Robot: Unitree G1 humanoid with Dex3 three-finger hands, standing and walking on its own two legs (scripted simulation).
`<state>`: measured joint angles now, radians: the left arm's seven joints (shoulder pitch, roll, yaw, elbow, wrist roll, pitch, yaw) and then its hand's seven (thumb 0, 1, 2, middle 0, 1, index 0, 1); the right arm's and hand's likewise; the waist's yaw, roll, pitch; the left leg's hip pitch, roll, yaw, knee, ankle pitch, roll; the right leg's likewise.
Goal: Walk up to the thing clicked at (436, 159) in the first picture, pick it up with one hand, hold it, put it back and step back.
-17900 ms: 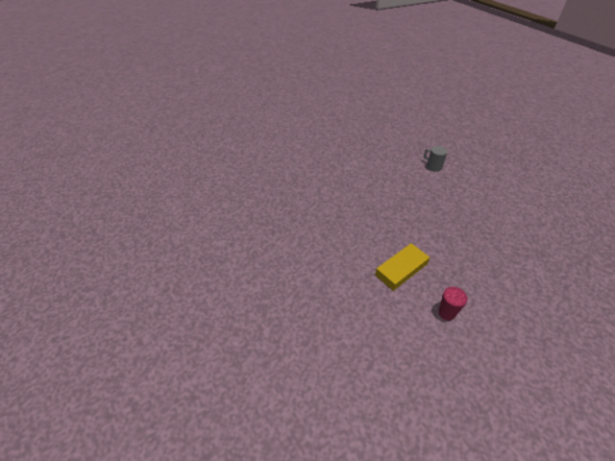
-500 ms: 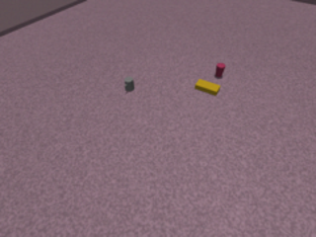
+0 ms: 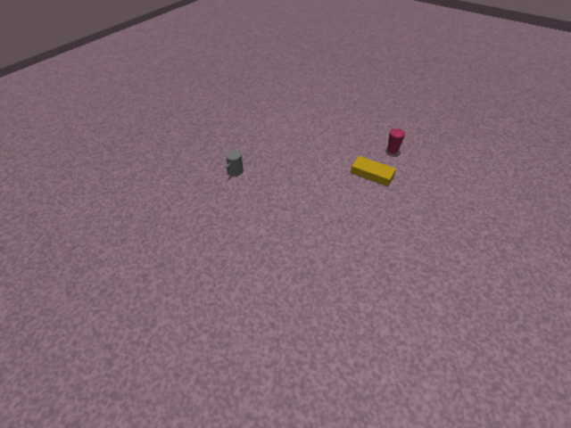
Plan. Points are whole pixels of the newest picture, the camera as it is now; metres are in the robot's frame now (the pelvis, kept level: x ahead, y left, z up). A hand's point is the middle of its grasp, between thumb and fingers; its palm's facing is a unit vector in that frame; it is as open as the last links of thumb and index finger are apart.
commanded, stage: stand
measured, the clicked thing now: (233, 164) +1.50 +0.27 -0.73
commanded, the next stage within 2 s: none
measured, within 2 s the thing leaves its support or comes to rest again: neither
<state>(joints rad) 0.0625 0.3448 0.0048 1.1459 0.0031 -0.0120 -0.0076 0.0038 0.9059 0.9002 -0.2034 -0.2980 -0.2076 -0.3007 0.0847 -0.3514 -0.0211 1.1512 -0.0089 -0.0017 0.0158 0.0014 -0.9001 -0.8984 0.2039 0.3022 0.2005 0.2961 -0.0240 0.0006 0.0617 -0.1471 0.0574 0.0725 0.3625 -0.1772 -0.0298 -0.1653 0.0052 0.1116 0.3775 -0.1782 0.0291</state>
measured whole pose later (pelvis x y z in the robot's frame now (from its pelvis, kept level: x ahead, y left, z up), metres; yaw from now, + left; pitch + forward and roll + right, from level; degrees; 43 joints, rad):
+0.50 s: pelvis +0.01 +0.01 +0.00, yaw +1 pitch -2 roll +0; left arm 0.11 0.35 0.01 1.14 0.00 -0.01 0.00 0.00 0.91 0.90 -0.20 -0.30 -0.21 -0.30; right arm 0.08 -0.34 -0.02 1.14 -0.01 0.00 0.01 0.00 -0.90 -0.90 0.20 0.30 0.20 0.30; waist -0.01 0.00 0.05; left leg -0.14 0.04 0.05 0.35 -0.18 -0.02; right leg -0.13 -0.02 0.09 0.34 -0.18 0.04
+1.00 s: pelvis +0.02 +0.01 +0.00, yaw +2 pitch -2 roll +0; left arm 0.10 0.35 0.00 1.13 0.00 0.00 0.00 0.00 0.91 0.90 -0.20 -0.30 -0.21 -0.30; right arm 0.08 -0.35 -0.02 1.14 0.00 0.00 0.01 0.00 -0.90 -0.90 0.20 0.30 0.20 0.30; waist -0.01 0.00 0.06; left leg -0.12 0.03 0.04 0.34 -0.19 -0.02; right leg -0.11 -0.02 0.08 0.33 -0.19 0.04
